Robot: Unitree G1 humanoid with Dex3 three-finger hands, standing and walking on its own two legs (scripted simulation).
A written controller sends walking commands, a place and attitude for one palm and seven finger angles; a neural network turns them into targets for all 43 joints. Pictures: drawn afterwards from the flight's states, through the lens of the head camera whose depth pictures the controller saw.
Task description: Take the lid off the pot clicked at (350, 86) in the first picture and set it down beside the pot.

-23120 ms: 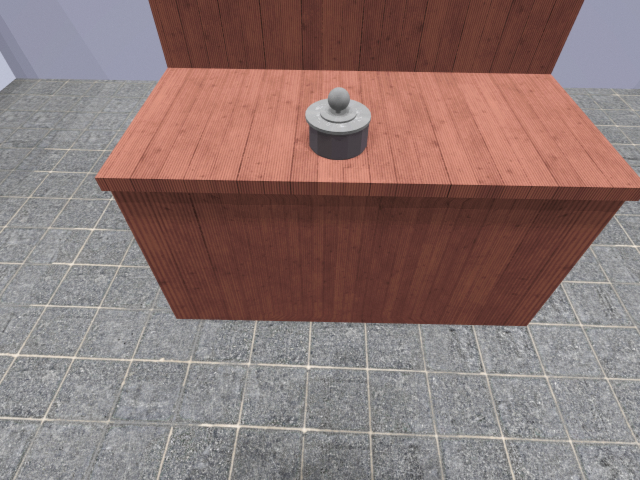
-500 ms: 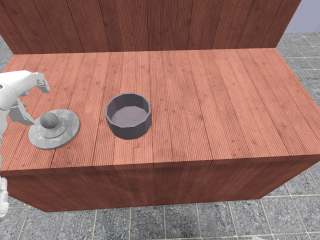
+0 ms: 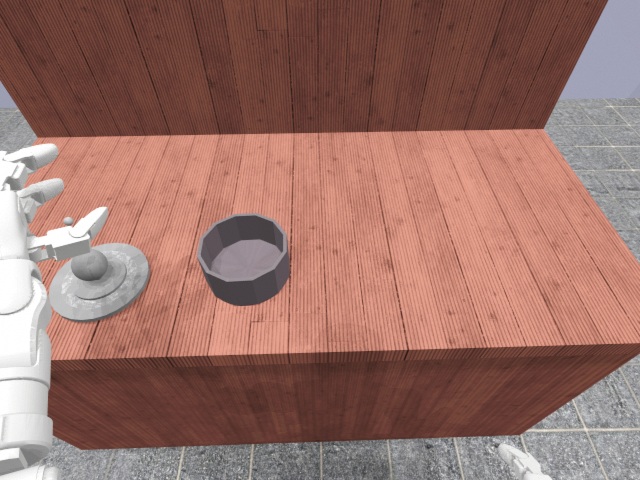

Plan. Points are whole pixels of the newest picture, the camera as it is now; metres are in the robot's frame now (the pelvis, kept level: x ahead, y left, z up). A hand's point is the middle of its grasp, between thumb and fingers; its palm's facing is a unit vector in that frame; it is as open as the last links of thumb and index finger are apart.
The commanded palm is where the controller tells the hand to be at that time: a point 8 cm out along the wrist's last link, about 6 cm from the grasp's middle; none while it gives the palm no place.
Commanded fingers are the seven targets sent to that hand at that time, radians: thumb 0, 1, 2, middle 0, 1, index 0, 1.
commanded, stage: draw the hand back to the body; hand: left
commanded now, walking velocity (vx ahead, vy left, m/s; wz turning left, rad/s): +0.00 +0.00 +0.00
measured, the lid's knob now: (89, 265) +0.43 +0.41 -0.04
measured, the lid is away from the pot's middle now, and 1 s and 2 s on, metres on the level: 0.26 0.26 0.26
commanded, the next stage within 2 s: step back with the hand held close in 1.30 s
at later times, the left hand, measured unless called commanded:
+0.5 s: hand (63, 279) +0.27 +0.28 +0.16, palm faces +0.48 -0.82 -0.30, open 7.8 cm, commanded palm +0.21 +0.30 +0.17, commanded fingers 0.00 0.90 0.90 -0.20 -0.30 -0.20 -0.30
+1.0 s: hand (49, 363) +0.19 +0.25 +0.15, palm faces +0.41 -0.84 -0.35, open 7.4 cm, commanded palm +0.13 +0.28 +0.17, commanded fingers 0.00 0.90 0.90 -0.20 -0.30 -0.20 -0.30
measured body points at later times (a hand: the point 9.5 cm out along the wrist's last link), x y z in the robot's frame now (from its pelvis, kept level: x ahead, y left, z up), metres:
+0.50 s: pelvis -0.01 -0.02 +0.00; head -0.01 -0.04 +0.45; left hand +0.24 +0.32 +0.17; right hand +0.18 -0.24 -0.09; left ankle -0.02 +0.11 -0.74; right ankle -0.04 -0.13 -0.74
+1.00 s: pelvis -0.02 -0.01 +0.00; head -0.04 -0.02 +0.45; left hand +0.16 +0.29 +0.17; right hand +0.18 -0.22 -0.08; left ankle -0.02 +0.11 -0.74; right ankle -0.04 -0.13 -0.74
